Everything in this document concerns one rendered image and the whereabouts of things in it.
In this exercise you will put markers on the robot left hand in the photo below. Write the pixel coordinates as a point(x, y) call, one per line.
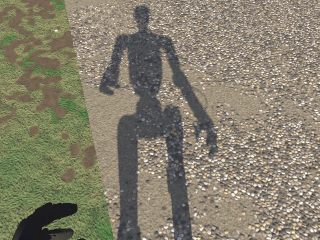
point(31, 227)

